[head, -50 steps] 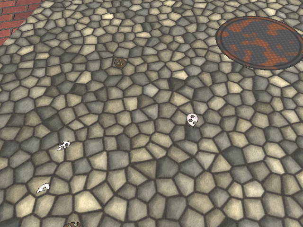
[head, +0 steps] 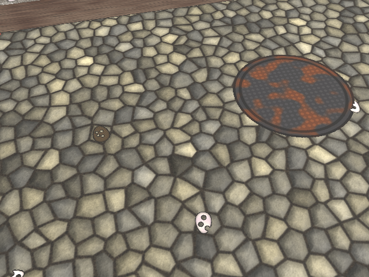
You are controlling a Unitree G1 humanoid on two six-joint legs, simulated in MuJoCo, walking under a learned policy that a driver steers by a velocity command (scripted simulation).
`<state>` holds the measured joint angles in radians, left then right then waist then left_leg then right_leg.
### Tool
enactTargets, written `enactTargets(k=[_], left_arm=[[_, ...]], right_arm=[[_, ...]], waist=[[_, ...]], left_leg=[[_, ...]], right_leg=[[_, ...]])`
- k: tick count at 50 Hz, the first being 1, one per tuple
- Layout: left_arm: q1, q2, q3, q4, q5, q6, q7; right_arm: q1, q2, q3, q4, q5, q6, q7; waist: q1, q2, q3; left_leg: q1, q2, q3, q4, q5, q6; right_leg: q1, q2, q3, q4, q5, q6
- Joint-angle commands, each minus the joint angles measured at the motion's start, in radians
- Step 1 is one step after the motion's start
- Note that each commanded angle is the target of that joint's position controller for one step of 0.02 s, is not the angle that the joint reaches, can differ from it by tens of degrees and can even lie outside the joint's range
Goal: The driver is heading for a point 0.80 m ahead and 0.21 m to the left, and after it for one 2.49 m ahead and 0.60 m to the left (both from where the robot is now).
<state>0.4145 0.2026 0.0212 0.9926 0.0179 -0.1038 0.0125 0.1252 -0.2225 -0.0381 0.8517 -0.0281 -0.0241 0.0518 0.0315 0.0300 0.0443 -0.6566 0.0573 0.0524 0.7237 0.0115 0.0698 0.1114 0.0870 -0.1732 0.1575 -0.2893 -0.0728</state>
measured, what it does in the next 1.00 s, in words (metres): walks ahead, turning left: left foot, then right foot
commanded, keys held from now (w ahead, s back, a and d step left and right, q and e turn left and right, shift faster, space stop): w+q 0.74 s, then w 0.26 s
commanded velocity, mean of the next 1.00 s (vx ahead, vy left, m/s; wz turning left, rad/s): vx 0.50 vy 0.00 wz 0.49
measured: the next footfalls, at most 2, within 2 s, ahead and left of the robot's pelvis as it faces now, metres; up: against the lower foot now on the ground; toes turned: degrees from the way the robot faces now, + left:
left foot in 0.12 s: +0.23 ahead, +0.08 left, +0.00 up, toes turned +8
right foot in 0.66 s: +0.58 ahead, +0.00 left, +0.00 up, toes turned +25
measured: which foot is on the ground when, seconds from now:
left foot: up 0.00-0.10, down 0.12-0.66, up 0.68-1.00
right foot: down 0.00-0.14, up 0.16-0.64, down 0.66-1.00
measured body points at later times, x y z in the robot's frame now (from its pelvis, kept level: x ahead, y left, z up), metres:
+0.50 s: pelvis +0.28 +0.04 +0.01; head +0.31 +0.07 +0.46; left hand +0.40 +0.32 -0.10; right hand +0.33 -0.24 -0.11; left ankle +0.19 +0.07 -0.74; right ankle +0.48 -0.09 -0.67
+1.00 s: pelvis +0.54 +0.09 +0.01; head +0.57 +0.09 +0.46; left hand +0.39 +0.31 -0.12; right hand +0.82 -0.03 -0.10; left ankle +0.56 +0.26 -0.68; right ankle +0.55 -0.02 -0.74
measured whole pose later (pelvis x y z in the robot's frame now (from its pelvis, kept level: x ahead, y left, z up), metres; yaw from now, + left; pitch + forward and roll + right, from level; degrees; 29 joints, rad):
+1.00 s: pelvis +0.54 +0.09 +0.01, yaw +31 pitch +1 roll -1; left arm 0.42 0.25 0.04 0.89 0.02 -0.09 -0.02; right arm 0.13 -0.28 -0.04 0.75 -0.04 -0.02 0.06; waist 0.06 0.05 0.02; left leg -0.61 0.04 -0.05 0.84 -0.14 0.03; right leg -0.06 0.02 -0.12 0.25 -0.22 -0.04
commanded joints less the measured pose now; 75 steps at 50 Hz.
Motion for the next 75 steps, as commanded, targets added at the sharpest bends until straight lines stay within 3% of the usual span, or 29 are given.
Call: enactTargets(k=[1, 4, 6, 7, 8, 9, 10, 12, 14, 17, 27, 30, 32, 33, 34, 35, 37, 39, 44, 53, 55, 57, 58, 59, 60, 62, 64, 68, 75], left_arm=[[0.04, 0.139, 0.021, -0.017, 0.003, -0.005, 0.018], [0.019, 0.184, 0.032, -0.016, 0.012, 0.014, 0.032], [-0.017, 0.204, 0.038, -0.044, 0.009, 0.027, 0.025], [0.011, 0.12, 0.021, -0.093, 0.001, 0.02, 0.011], [-0.018, 0.131, 0.029, -0.145, -0.007, 0.011, -0.003], [-0.121, 0.156, 0.031, -0.167, 0.005, 0.0, -0.009], [-0.146, 0.154, 0.028, -0.18, -0.004, -0.013, -0.013], [-0.127, 0.138, 0.028, -0.172, 0.017, 0.008, -0.011], [-0.108, 0.118, 0.024, -0.175, 0.035, 0.047, -0.018], [-0.195, 0.113, 0.023, -0.219, 0.034, 0.068, -0.024], [-0.527, 0.129, 0.007, -0.356, 0.015, 0.053, -0.038], [-0.447, 0.164, 0.013, -0.352, 0.007, 0.039, -0.033], [-0.214, 0.215, 0.036, -0.286, 0.006, 0.022, -0.013], [-0.067, 0.272, 0.052, -0.273, 0.025, 0.012, 0.005], [-0.019, 0.36, 0.072, -0.284, 0.051, 0.019, 0.014], [-0.069, 0.322, 0.074, -0.285, 0.03, 0.036, 0.008], [-0.186, 0.166, 0.039, -0.298, 0.019, 0.039, 0.0], [-0.169, 0.143, 0.03, -0.265, 0.017, 0.027, -0.002], [-0.095, 0.158, 0.036, -0.205, 0.001, -0.015, -0.024], [0.025, 0.198, 0.045, -0.118, -0.004, 0.006, -0.028], [0.045, 0.21, 0.048, -0.098, -0.004, 0.018, -0.025], [0.043, 0.207, 0.044, -0.084, -0.01, 0.029, -0.023], [0.033, 0.175, 0.032, -0.104, -0.015, 0.027, -0.024], [0.079, 0.057, 0.002, -0.161, -0.037, 0.023, -0.031], [0.061, 0.159, 0.033, -0.143, -0.015, 0.035, -0.016], [-0.015, 0.146, 0.039, -0.146, -0.016, 0.041, -0.022], [-0.001, 0.124, 0.042, -0.123, 0.003, 0.065, -0.032], [-0.06, 0.089, 0.048, -0.139, 0.01, 0.094, -0.054], [-0.304, 0.06, 0.03, -0.228, 0.015, 0.093, -0.076]], right_arm=[[-0.105, -0.037, 0.002, -0.095, -0.001, -0.016, 0.003], [0.035, -0.076, -0.017, -0.062, -0.006, -0.014, -0.01], [0.289, -0.15, -0.054, 0.013, -0.022, -0.024, -0.021], [0.347, -0.259, -0.086, 0.015, -0.024, -0.02, -0.037], [0.312, -0.292, -0.094, 0.0, 0.004, -0.01, -0.032], [0.266, -0.259, -0.089, 0.006, 0.024, -0.004, -0.036], [0.214, -0.207, -0.077, 0.0, 0.025, -0.005, -0.04], [0.148, -0.147, -0.059, -0.006, 0.026, -0.015, -0.046], [0.155, -0.146, -0.054, -0.006, 0.03, -0.035, -0.046], [0.208, -0.185, -0.063, 0.002, 0.031, -0.044, -0.045], [0.377, -0.198, -0.065, 0.005, 0.014, -0.03, -0.061], [0.312, -0.226, -0.072, -0.021, 0.009, -0.032, -0.072], [0.256, -0.242, -0.074, -0.037, 0.015, -0.042, -0.059], [0.262, -0.193, -0.06, -0.056, 0.028, -0.051, -0.047], [0.37, -0.078, -0.036, -0.086, 0.061, -0.05, -0.049], [0.388, -0.162, -0.042, -0.079, 0.027, -0.038, -0.057], [0.266, -0.176, -0.046, -0.07, 0.007, -0.023, -0.045], [0.243, -0.144, -0.041, -0.078, -0.009, -0.008, -0.024], [0.17, -0.107, -0.026, -0.105, -0.014, 0.008, -0.005], [-0.126, -0.084, 0.015, -0.193, -0.008, -0.013, 0.006], [-0.122, -0.096, 0.013, -0.195, -0.012, -0.02, -0.004], [0.063, -0.118, -0.003, -0.132, -0.025, -0.039, -0.019], [0.235, -0.177, -0.024, -0.084, -0.044, -0.05, -0.034], [0.341, -0.293, -0.053, -0.08, -0.058, -0.05, -0.051], [0.341, -0.282, -0.058, -0.073, -0.013, -0.036, -0.056], [0.184, -0.155, -0.023, -0.082, 0.001, -0.043, -0.05], [0.134, -0.095, -0.007, -0.073, 0.007, -0.058, -0.052], [0.169, -0.111, -0.016, -0.041, 0.013, -0.089, -0.057], [0.243, -0.113, -0.02, 0.013, 0.009, -0.087, -0.066]], waist=[[-0.004, -0.08, 0.067], [-0.075, -0.125, -0.037], [-0.193, -0.088, -0.172], [-0.169, 0.091, -0.266], [-0.133, 0.161, -0.333], [-0.13, 0.027, -0.193], [-0.099, -0.025, -0.089], [-0.018, -0.083, -0.007], [0.003, -0.049, -0.03], [-0.012, -0.017, -0.014], [-0.135, 0.045, 0.004], [-0.075, 0.063, -0.009], [0.037, 0.021, -0.117], [0.092, -0.056, -0.245], [0.042, -0.282, -0.378], [0.008, -0.263, -0.364], [-0.011, -0.052, -0.105], [-0.034, -0.123, -0.044], [-0.044, -0.132, -0.034], [0.014, -0.13, 0.013], [0.006, -0.13, 0.015], [-0.085, -0.08, -0.071], [-0.152, -0.015, -0.189], [-0.159, 0.21, -0.329], [-0.163, 0.149, -0.332], [-0.087, 0.062, -0.097], [-0.036, 0.086, -0.024], [-0.01, 0.051, -0.006], [-0.048, 0.041, 0.054]], left_leg=[[0.044, -0.041, 0.069, -0.093, -0.042, 0.038], [0.22, -0.133, 0.117, -0.112, -0.203, 0.103], [0.574, -0.12, 0.015, -0.229, -0.229, 0.177], [0.841, 0.155, -0.37, -0.24, -0.247, 0.279], [0.98, 0.3, -0.843, -0.399, -0.209, 0.412], [0.887, 0.265, -0.692, -0.437, -0.237, 0.365], [0.738, 0.238, -0.577, -0.468, -0.183, 0.321], [0.536, 0.136, -0.419, -0.5, 0.001, 0.244], [0.479, 0.086, -0.346, -0.507, 0.114, 0.231], [0.459, 0.043, -0.309, -0.525, 0.141, 0.209], [0.685, 0.05, -0.402, -0.431, 0.244, 0.157], [0.651, 0.064, -0.433, -0.364, 0.318, 0.113], [0.572, -0.004, -0.395, -0.123, 0.448, 0.066], [0.456, -0.064, -0.345, 0.12, 0.25, 0.044], [0.154, -0.214, -0.214, 0.423, -0.46, 0.007], [0.037, -0.164, -0.186, 0.546, -0.548, 0.016], [0.037, -0.07, -0.162, 0.523, -0.374, 0.007], [0.091, -0.035, -0.153, 0.454, -0.34, -0.005], [0.039, -0.04, -0.156, 0.358, -0.261, -0.02], [0.149, -0.02, 0.006, -0.097, -0.126, -0.02], [0.201, -0.037, 0.018, -0.15, -0.189, 0.005], [0.458, -0.084, 0.025, -0.273, -0.176, 0.036], [0.709, 0.026, -0.096, -0.286, -0.223, 0.072], [1.017, 0.354, -0.516, -0.348, -0.298, 0.166], [0.931, 0.398, -0.662, -0.437, -0.298, 0.195], [0.693, 0.291, -0.382, -0.489, -0.245, 0.136], [0.558, 0.214, -0.224, -0.55, -0.163, 0.075], [0.55, 0.196, -0.082, -0.59, 0.005, 0.075], [0.594, 0.178, 0.095, -0.591, 0.104, 0.074]], right_leg=[[-0.018, -0.311, 0.02, 0.044, 0.805, -0.042], [0.045, -0.329, -0.02, 0.322, 1.187, -0.03], [-0.144, -0.304, -0.037, 0.745, 0.931, -0.018], [-0.465, -0.191, -0.047, 1.107, 0.254, 0.017], [-0.767, -0.012, 0.136, 1.337, -0.25, 0.041], [-0.872, -0.102, 0.235, 1.308, -0.138, 0.029], [-0.849, -0.14, 0.222, 1.221, -0.049, 0.031], [-0.728, -0.187, 0.219, 1.071, -0.017, 0.057], [-0.666, -0.191, 0.202, 1.005, -0.011, 0.087], [-0.714, -0.192, 0.176, 0.886, 0.083, 0.119], [-0.81, -0.118, 0.179, 0.502, 0.254, 0.111], [-0.612, -0.089, 0.199, 0.383, 0.195, 0.074], [-0.278, -0.058, 0.185, 0.3, 0.172, 0.033], [-0.042, -0.218, 0.336, 0.273, 0.03, -0.008], [0.228, -0.519, 0.766, 0.219, -0.047, -0.109], [0.155, -0.543, 0.977, 0.141, -0.165, -0.154], [-0.117, -0.437, 0.656, 0.098, -0.112, -0.11], [-0.237, -0.349, 0.465, 0.058, 0.083, -0.076], [-0.237, -0.334, 0.315, 0.005, 0.315, -0.11], [-0.191, -0.32, 0.178, 0.011, 0.421, -0.087], [-0.151, -0.339, 0.194, 0.07, 0.512, -0.083], [-0.174, -0.29, 0.157, 0.313, 0.687, -0.057], [-0.316, -0.239, 0.129, 0.536, 0.525, -0.035], [-0.663, -0.098, 0.06, 0.892, -0.031, 0.015], [-0.752, -0.063, 0.176, 1.04, -0.23, 0.004], [-0.76, -0.152, 0.223, 1.014, -0.091, -0.008], [-0.687, -0.18, 0.216, 0.952, -0.026, 0.008], [-0.735, -0.181, 0.203, 0.953, 0.091, 0.028], [-0.785, -0.174, 0.133, 0.655, 0.298, 0.034]])
Velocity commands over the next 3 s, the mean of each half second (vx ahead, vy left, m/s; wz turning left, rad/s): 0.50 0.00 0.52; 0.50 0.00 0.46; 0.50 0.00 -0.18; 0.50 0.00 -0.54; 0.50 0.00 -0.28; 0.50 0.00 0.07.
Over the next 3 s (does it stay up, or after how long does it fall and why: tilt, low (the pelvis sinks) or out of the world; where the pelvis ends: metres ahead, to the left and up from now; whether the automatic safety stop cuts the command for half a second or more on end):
stays up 1.53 0.29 0.01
